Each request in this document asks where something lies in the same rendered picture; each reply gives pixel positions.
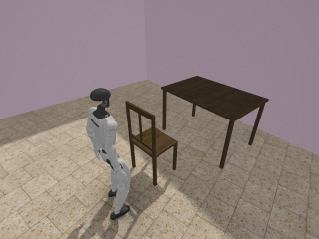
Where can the robot torso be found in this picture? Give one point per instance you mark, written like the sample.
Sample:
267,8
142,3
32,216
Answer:
98,126

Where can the right robot foot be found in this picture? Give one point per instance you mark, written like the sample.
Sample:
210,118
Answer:
123,211

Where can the right robot forearm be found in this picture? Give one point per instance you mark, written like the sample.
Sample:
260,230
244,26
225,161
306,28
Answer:
112,157

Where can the robot right hand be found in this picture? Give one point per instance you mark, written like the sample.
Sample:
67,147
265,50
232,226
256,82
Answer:
121,177

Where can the table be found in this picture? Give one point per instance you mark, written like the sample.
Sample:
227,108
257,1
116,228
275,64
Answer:
226,101

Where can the robot right upper arm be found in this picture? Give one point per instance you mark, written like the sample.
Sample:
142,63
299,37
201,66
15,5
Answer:
110,127

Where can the robot left hand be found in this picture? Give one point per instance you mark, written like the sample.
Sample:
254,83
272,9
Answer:
96,150

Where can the chair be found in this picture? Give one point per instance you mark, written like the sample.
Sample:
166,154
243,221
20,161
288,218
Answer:
152,141

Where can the left robot forearm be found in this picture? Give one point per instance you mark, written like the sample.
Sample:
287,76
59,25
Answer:
93,140

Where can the robot left upper arm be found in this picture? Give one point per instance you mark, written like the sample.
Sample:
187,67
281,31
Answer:
89,127

